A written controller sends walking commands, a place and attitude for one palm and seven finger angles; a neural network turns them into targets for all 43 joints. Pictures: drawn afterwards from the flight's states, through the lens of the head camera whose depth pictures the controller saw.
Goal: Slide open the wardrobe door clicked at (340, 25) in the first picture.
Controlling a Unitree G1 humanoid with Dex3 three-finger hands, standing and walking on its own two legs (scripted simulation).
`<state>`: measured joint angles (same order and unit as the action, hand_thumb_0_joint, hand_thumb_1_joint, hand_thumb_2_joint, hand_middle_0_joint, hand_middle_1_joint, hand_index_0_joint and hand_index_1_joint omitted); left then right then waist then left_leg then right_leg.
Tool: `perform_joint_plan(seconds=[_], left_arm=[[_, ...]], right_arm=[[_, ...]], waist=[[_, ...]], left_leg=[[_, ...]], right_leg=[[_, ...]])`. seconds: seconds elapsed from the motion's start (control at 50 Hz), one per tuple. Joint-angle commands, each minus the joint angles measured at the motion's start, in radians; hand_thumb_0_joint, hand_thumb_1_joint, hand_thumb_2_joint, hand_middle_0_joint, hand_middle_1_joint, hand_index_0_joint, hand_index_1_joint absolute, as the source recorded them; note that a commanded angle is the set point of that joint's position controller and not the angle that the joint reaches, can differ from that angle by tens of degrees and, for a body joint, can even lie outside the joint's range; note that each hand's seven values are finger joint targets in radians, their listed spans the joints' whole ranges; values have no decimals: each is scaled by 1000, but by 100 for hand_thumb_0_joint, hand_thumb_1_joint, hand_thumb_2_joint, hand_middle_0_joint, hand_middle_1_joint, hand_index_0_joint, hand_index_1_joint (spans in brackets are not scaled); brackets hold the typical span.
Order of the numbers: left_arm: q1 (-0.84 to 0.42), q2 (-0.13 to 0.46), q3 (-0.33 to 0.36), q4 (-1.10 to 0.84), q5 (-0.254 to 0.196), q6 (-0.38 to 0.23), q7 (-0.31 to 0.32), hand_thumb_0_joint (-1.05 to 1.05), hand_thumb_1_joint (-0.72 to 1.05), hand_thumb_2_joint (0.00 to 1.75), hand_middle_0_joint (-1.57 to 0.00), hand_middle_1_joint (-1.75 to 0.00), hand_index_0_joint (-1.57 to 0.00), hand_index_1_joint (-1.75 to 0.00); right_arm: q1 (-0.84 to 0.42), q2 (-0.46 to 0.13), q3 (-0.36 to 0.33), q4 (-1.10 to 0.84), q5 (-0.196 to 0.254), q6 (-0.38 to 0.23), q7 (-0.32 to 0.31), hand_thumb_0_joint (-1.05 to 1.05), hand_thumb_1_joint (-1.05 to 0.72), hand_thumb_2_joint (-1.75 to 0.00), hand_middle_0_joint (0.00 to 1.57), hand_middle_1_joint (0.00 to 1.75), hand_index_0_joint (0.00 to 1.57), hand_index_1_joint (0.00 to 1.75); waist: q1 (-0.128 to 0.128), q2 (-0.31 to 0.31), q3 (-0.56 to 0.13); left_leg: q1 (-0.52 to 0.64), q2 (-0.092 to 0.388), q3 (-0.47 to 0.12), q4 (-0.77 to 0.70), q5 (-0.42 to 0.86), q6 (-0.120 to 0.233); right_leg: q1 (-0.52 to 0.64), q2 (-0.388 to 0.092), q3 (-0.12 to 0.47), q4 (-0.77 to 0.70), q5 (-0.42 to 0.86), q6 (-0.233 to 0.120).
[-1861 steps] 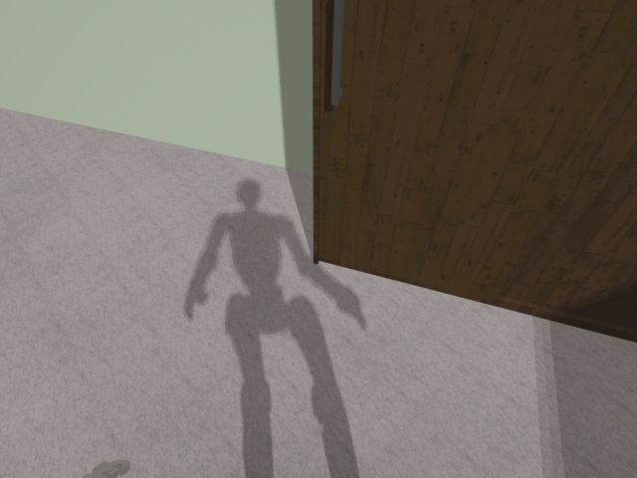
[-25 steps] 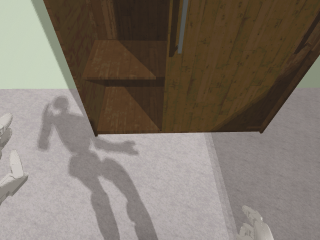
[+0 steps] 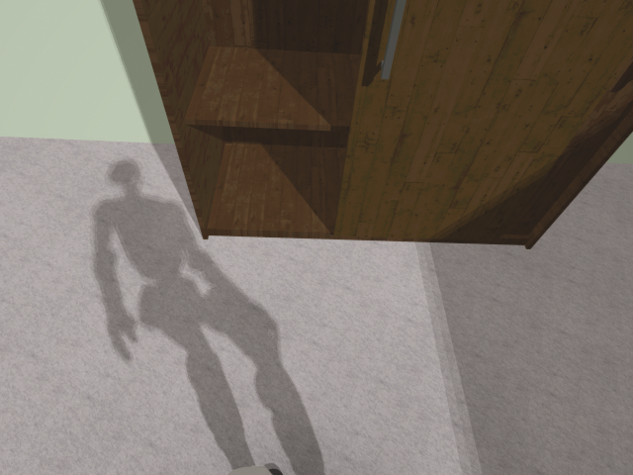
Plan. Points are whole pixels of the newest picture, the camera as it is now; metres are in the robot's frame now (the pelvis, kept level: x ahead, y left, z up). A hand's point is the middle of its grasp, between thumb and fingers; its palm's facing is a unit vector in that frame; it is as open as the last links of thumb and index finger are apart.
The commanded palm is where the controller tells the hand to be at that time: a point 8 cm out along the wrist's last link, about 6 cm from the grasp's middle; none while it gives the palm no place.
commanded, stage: let the arm hang, fingers relaxed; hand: left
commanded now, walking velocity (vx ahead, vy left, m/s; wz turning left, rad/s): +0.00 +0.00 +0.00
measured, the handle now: (395, 14) +0.98 -0.11 +0.12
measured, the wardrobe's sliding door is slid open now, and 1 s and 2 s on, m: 0.49 0.49 0.49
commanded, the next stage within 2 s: look to check the result in 0.66 s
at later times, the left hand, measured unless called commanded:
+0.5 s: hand out of the picture +0.05 +0.21 -0.17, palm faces -0.04 -0.97 -0.23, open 7.3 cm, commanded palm none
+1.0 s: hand out of the picture +0.09 +0.25 -0.15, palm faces -0.06 -0.95 -0.31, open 7.3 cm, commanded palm none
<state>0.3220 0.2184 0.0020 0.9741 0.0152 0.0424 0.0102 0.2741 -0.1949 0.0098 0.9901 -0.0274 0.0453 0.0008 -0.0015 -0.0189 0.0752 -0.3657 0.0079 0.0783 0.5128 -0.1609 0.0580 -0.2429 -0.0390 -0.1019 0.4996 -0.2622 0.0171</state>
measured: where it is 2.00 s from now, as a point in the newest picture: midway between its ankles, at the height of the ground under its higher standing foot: outside the picture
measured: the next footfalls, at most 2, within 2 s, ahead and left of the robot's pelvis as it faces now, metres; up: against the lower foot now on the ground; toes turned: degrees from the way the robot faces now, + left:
none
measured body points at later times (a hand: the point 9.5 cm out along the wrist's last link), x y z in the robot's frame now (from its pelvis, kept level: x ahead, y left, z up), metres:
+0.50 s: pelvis +0.01 +0.02 +0.01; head +0.02 +0.02 +0.46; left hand +0.05 +0.26 -0.15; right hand +0.04 -0.24 -0.14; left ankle +0.07 +0.08 -0.73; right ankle +0.00 -0.13 -0.73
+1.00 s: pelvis +0.04 +0.01 +0.01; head +0.06 +0.01 +0.46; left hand +0.10 +0.30 -0.13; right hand +0.09 -0.28 -0.13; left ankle +0.07 +0.08 -0.73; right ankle +0.00 -0.13 -0.73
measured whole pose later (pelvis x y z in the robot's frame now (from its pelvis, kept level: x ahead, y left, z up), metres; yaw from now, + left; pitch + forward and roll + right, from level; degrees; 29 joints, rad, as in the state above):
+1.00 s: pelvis +0.04 +0.01 +0.01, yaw -1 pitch +0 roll +0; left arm 0.14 0.31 0.01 1.14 0.01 -0.01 0.00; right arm 0.11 -0.31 -0.02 1.13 -0.01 -0.01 -0.01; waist -0.01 0.00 0.06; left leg -0.21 -0.03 0.11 0.33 -0.13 0.07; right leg -0.10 -0.06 -0.07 0.33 -0.22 0.04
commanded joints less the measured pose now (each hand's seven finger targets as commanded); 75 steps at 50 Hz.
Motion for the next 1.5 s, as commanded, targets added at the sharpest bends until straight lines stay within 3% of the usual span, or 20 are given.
perform_joint_plan(seconds=[0.0,0.12,0.24,0.34,0.54,1.06,1.32,1.48], left_arm=[[12,117,30,-4,5,-40,6,0,90,90,-20,-30,-20,-30],[6,123,26,70,6,-48,10,0,90,90,-20,-30,-20,-30],[-5,132,27,108,8,-52,13,0,90,90,-20,-30,-20,-30],[-25,144,29,116,8,-53,11,0,90,90,-20,-30,-20,-30],[-101,176,32,112,5,-65,7,0,90,90,-20,-30,-20,-30],[-213,293,34,117,0,-78,0,0,90,90,-20,-30,-20,-30],[-236,307,34,107,-2,-82,1,0,90,90,-20,-30,-20,-30],[-238,307,35,102,-3,-83,3,0,90,90,-20,-30,-20,-30]], right_arm=[[-18,-158,-57,-50,5,-30,-18,0,-90,-90,20,30,20,30],[15,-159,-64,10,9,-32,-22,0,-90,-90,20,30,20,30],[1,-165,-65,50,8,-40,-20,0,-90,-90,20,30,20,30],[-29,-177,-63,65,6,-46,-17,0,-90,-90,20,30,20,30],[-88,-211,-61,77,8,-65,-15,0,-90,-90,20,30,20,30],[-206,-327,-58,83,18,-75,-13,0,-90,-90,20,30,20,30],[-237,-340,-51,80,16,-78,-13,0,-90,-90,20,30,20,30],[-233,-339,-49,81,17,-77,-15,0,-90,-90,20,30,20,30]], waist=[[-6,121,-93],[-15,0,-32],[-11,-21,-18],[-3,33,-3],[-2,61,-50],[-9,7,-144],[-9,29,-145],[-9,10,-149]], left_leg=[[59,122,-182,-218,-295,15],[93,118,-166,-212,-268,16],[110,121,-165,-234,-248,18],[95,123,-172,-270,-267,14],[148,126,-170,-273,-122,9],[302,144,-148,-230,190,4],[320,143,-138,-225,273,-5],[326,145,-130,-220,293,-9]], right_leg=[[12,-45,84,-114,-94,-36],[-46,-61,110,-166,-145,-43],[-56,-66,116,-176,-145,-41],[-36,-64,115,-175,-123,-33],[38,-82,113,-184,4,-30],[121,-114,116,-243,148,-29],[155,-125,116,-251,232,-31],[176,-127,113,-251,280,-34]])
